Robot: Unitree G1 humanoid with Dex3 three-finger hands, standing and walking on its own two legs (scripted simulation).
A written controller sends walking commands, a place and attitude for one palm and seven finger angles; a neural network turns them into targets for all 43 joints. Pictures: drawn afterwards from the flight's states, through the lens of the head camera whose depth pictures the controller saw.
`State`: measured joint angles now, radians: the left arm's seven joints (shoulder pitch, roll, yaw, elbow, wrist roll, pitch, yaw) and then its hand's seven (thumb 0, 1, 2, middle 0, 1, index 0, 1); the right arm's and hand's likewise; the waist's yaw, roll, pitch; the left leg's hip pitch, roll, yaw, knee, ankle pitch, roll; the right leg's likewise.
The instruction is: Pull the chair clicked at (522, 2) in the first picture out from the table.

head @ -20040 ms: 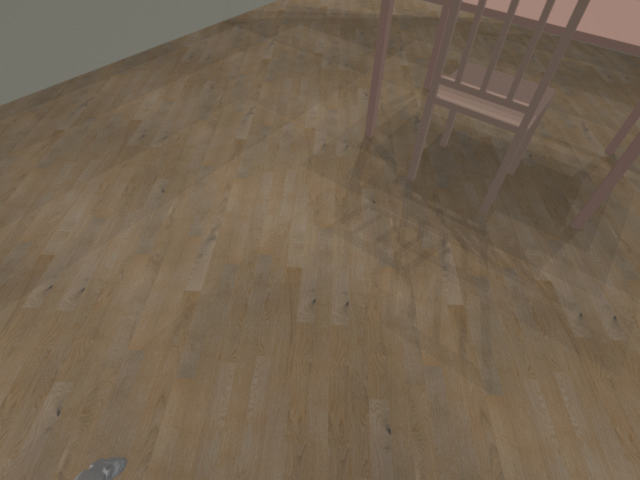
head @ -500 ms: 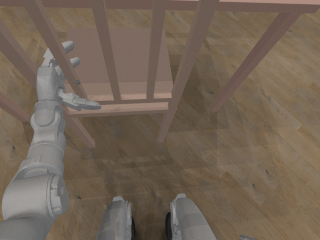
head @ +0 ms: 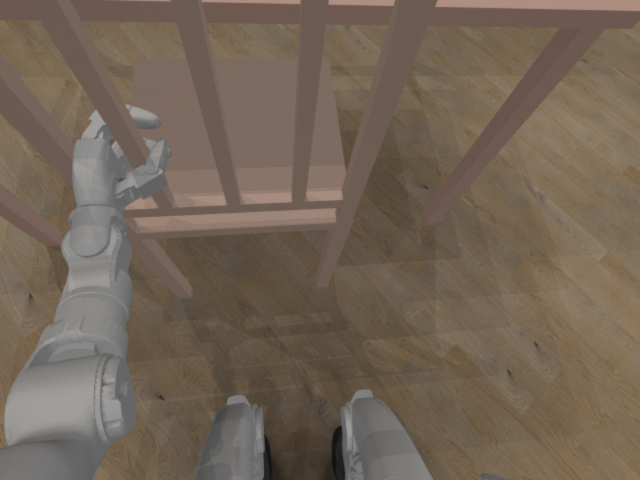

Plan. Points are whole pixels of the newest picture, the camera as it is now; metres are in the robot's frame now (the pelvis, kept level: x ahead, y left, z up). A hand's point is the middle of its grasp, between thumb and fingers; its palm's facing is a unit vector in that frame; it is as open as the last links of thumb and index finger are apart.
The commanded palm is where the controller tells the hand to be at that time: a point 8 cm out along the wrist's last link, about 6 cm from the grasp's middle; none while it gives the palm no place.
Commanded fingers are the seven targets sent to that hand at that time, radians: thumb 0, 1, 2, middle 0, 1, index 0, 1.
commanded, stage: hook a spindle and tug to test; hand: left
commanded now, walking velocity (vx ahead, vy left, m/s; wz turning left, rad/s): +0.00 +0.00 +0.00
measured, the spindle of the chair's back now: (215, 122) +0.52 +0.10 +0.07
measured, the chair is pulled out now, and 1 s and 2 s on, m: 0.00 0.04 0.18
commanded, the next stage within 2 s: step backward, pulling the chair out in 0.62 s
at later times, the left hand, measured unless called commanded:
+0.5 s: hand (158, 184) +0.46 +0.17 +0.02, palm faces +0.06 -1.00 -0.03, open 5.3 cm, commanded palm +0.42 +0.21 +0.02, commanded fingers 0.00 0.90 0.90 -0.50 -1.45 -0.50 -1.45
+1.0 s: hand (166, 191) +0.44 +0.15 +0.04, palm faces +0.09 -0.99 -0.12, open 5.3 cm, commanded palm +0.43 +0.20 +0.03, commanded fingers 0.00 0.90 0.90 -0.50 -1.45 -0.50 -1.45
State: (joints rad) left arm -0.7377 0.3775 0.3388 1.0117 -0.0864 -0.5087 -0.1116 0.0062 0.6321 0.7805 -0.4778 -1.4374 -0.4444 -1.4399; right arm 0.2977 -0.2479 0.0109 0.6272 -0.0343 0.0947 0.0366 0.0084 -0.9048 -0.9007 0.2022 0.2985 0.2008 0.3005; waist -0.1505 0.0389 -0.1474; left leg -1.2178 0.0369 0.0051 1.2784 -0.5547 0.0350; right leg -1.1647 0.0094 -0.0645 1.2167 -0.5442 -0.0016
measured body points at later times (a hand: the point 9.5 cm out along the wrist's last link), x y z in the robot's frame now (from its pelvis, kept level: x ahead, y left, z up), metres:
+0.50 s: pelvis +0.02 +0.00 +0.01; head +0.17 +0.02 +0.44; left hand +0.45 +0.22 +0.02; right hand +0.09 -0.26 -0.11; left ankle +0.01 +0.10 -0.62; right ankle +0.01 -0.13 -0.62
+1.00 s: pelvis +0.04 +0.01 +0.09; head +0.15 +0.02 +0.53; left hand +0.43 +0.21 +0.05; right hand +0.10 -0.25 -0.03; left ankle +0.01 +0.10 -0.62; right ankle +0.01 -0.12 -0.61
